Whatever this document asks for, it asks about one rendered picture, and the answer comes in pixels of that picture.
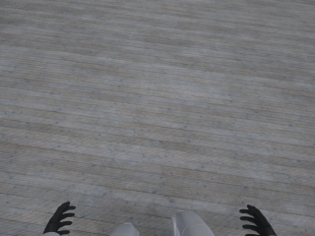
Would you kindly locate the robot thigh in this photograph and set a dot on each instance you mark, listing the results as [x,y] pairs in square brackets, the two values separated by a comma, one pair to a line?
[124,230]
[188,223]

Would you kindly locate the robot left hand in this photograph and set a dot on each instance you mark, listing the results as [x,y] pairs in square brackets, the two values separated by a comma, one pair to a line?
[54,223]

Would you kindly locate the robot left thigh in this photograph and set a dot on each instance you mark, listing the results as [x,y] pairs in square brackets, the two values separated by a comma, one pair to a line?
[124,230]

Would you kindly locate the robot right hand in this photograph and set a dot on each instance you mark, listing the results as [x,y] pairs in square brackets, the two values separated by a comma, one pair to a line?
[263,227]

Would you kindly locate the robot right thigh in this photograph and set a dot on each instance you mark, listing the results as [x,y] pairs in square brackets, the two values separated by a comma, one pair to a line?
[188,223]

